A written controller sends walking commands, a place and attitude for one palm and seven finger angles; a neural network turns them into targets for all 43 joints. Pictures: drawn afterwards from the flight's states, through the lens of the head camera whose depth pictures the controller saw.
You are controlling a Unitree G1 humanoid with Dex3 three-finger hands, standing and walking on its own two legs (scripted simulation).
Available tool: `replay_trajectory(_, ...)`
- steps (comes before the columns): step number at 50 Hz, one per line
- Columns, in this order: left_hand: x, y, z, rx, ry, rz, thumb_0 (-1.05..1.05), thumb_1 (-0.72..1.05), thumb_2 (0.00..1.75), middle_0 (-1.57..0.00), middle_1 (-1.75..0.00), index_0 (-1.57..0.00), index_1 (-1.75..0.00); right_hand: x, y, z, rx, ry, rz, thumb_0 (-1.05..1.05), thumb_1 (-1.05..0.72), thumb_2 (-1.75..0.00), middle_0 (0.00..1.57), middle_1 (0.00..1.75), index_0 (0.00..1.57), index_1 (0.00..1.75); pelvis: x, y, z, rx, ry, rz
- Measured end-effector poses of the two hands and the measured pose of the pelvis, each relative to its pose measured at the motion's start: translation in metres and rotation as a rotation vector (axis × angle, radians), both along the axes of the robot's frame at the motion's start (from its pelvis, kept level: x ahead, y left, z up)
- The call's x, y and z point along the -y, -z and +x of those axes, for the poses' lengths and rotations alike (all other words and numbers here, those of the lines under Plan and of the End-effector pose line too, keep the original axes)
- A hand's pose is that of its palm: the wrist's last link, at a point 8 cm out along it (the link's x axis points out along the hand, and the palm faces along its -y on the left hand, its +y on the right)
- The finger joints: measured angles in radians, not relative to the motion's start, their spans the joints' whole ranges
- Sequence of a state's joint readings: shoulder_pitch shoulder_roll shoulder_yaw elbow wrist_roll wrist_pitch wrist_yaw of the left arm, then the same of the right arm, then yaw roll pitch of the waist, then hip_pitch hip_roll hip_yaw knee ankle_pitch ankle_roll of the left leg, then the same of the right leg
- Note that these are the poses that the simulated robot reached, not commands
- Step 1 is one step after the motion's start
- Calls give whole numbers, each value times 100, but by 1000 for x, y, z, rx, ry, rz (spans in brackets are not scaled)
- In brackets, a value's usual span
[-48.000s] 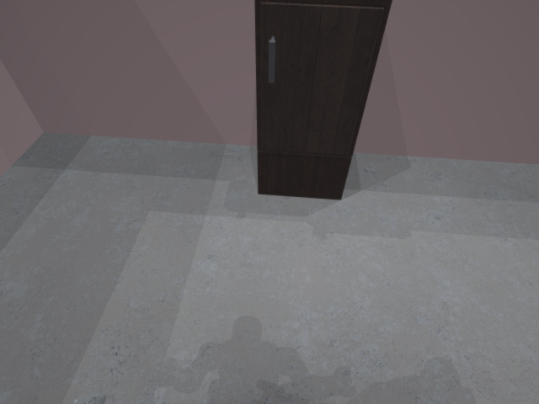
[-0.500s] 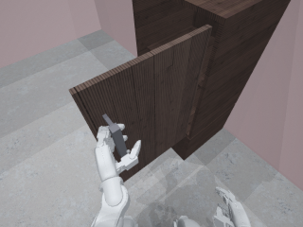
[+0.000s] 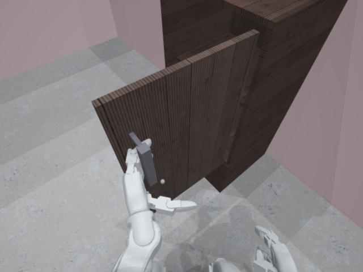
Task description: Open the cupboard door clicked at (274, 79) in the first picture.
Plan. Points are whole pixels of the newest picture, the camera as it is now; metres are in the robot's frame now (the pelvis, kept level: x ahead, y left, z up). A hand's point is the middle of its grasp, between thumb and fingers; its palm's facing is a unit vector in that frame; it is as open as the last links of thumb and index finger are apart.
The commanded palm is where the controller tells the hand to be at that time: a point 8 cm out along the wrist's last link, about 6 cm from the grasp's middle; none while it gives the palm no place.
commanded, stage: slide the hand sideways off the handle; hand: left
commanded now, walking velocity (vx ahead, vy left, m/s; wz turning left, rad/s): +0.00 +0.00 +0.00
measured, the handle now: (143, 160) +0.35 +0.11 +0.05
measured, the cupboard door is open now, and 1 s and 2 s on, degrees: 87 92 92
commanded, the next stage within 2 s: draw the hand back to the body in 1.30 s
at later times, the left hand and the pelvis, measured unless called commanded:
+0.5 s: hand (162, 202) +0.25 +0.05 +0.05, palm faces -0.08 -1.00 +0.03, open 16.1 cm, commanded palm +0.23 +0.12 +0.04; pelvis -0.01 +0.01 -0.01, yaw +0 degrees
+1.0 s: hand (133, 225) +0.21 +0.10 +0.05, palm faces -0.02 -1.00 +0.00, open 16.2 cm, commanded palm +0.18 +0.16 +0.04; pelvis +0.01 +0.00 -0.02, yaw +0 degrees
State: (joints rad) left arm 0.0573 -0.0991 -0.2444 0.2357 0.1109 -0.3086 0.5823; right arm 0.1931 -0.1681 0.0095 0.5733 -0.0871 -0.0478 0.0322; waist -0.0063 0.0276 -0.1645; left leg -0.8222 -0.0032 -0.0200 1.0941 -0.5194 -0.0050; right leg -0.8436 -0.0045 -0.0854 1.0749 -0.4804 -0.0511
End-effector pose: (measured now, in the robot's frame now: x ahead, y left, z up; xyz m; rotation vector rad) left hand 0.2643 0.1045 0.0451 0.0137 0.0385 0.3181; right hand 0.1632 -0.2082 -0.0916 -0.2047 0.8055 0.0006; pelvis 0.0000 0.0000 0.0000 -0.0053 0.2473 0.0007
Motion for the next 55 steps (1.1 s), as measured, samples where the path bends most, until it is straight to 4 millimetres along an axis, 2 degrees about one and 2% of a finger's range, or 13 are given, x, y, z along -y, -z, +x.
replay_trajectory(7, -1, 0, -4, -3, 15, 9, -1, -49, 30, -34, -56, -33, -61, -3, 0, 3, 17, -16, 9, 1, -90, -90, 20, 30, 20, 30, 0, 1, -2, 4, -4, 1)
replay_trajectory(13, -7, 1, -18, 35, 385, 49, -1, -49, 30, -25, -42, -20, -45, 4, 1, -2, 33, 0, 4, 1, -90, -90, 20, 30, 20, 30, -1, 6, -7, 11, -15, 0)
replay_trajectory(16, -5, 1, -20, 36, 462, 1, -1, -50, 30, -21, -37, -17, -39, 8, 1, -5, 44, 21, -2, 1, -90, -90, 20, 30, 20, 30, -3, 7, -9, 16, -12, -3)
replay_trajectory(25, -6, -1, -27, 39, 398, -43, -1, -50, 30, -18, -31, -18, -33, 9, -4, -9, 50, 42, 0, 1, -90, -90, 20, 30, 20, 30, -6, 8, -6, 4, 10, 9)
replay_trajectory(37, -32, 0, -49, 23, 382, -18, -1, -50, 30, -19, -31, -20, -32, 3, -6, 5, 75, 35, 6, 1, -90, -90, 20, 30, 20, 30, -5, 11, 0, -5, 8, 1)
replay_trajectory(55, -62, -3, -84, 8, 333, -6, -1, -50, 30, -16, -30, -17, -31, 6, -5, 22, 129, 28, -7, 1, -90, -90, 20, 30, 20, 30, -4, 20, 4, -26, -3, -7)
